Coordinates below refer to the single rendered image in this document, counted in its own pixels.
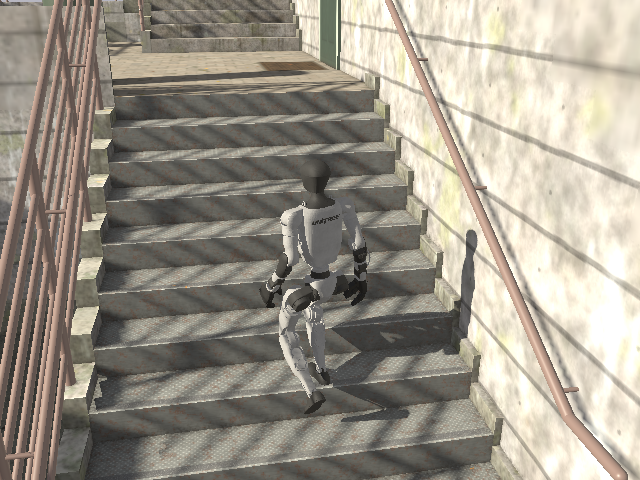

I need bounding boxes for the stairs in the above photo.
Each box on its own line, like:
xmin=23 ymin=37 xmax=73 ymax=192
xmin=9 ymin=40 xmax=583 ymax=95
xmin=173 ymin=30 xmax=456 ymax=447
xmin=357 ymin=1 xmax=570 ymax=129
xmin=150 ymin=0 xmax=299 ymax=53
xmin=85 ymin=90 xmax=501 ymax=480

